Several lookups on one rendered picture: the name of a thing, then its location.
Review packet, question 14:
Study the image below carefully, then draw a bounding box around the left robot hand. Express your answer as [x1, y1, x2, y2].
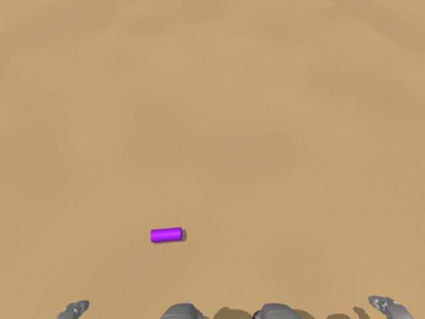
[56, 300, 89, 319]

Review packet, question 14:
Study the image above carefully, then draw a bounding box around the right robot hand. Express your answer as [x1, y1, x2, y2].
[368, 296, 413, 319]

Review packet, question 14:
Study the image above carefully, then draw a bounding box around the can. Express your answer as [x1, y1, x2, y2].
[151, 227, 182, 243]

